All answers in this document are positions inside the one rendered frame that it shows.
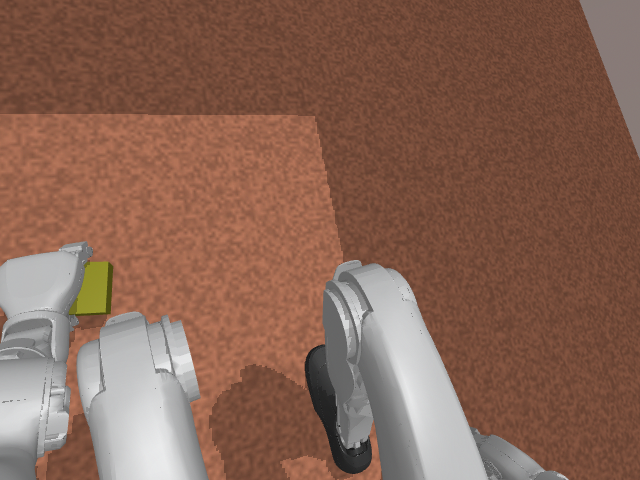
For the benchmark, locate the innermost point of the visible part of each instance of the left robot arm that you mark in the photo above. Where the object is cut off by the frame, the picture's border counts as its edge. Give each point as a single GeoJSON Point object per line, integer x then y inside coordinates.
{"type": "Point", "coordinates": [34, 400]}

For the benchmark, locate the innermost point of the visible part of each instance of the right robot hand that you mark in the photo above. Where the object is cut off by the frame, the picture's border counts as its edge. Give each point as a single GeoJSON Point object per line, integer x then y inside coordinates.
{"type": "Point", "coordinates": [504, 461]}

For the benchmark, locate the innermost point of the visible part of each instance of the left robot hand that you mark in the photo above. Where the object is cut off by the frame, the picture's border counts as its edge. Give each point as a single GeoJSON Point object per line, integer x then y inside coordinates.
{"type": "Point", "coordinates": [47, 281]}

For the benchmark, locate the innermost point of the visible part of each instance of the small box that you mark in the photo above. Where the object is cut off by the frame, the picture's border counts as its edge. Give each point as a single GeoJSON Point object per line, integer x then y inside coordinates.
{"type": "Point", "coordinates": [95, 295]}

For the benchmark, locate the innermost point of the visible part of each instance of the right robot foot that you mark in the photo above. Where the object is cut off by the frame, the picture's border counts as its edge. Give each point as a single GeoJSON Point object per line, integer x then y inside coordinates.
{"type": "Point", "coordinates": [322, 394]}

